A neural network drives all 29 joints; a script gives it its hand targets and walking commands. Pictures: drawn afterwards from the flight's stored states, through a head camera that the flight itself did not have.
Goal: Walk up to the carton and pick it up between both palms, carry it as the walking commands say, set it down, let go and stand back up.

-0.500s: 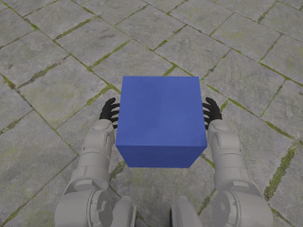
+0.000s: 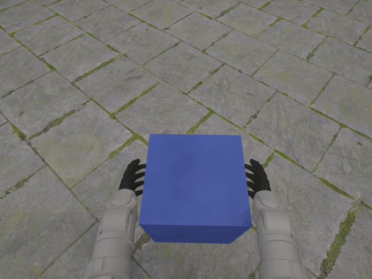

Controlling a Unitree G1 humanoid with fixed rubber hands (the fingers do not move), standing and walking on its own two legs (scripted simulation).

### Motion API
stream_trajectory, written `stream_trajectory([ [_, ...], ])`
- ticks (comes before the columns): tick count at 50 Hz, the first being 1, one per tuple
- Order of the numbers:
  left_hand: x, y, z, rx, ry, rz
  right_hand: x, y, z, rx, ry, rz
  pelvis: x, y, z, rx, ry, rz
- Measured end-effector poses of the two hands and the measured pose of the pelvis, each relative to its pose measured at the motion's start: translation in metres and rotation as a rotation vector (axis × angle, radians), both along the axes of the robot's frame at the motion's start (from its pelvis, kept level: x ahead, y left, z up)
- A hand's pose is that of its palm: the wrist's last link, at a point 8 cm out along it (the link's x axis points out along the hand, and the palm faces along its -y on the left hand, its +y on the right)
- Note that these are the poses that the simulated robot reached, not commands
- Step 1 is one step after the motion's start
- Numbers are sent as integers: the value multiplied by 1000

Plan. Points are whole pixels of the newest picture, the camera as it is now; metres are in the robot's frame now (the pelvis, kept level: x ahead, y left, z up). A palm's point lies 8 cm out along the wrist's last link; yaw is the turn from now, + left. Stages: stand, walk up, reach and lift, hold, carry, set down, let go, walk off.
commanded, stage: reach and lift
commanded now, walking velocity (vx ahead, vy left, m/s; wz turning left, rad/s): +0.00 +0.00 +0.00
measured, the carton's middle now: (193, 194) +0.35 +0.00 -0.09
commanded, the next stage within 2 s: hold in 1.64 s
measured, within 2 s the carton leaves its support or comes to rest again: neither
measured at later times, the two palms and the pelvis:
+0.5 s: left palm (117, 192) +0.30 +0.15 +0.03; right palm (271, 193) +0.31 -0.15 +0.04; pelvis +0.00 +0.00 +0.02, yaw +0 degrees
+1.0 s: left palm (111, 188) +0.29 +0.15 +0.07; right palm (277, 190) +0.30 -0.15 +0.08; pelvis +0.00 +0.00 +0.03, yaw +0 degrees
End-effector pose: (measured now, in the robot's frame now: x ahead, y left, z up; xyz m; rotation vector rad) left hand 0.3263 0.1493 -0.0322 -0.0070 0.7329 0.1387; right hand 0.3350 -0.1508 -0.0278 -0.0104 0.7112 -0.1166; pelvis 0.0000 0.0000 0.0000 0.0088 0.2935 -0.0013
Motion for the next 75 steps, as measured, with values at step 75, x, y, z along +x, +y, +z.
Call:
stream_trajectory([
  [75, -38, 2, 96, 8, -22, -34, -44, 2, 100, -27, -25, -7, 11, 2, 30, -8, -400, 1],
])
